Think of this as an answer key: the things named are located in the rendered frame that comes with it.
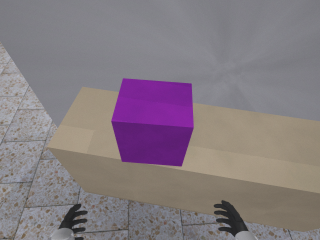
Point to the right robot hand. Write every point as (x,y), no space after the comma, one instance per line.
(235,221)

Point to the pedestal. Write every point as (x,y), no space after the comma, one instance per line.
(267,166)

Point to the carton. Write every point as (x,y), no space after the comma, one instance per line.
(153,121)

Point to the left robot forearm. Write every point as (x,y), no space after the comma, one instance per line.
(62,234)

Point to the left robot hand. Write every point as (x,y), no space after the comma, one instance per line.
(68,221)

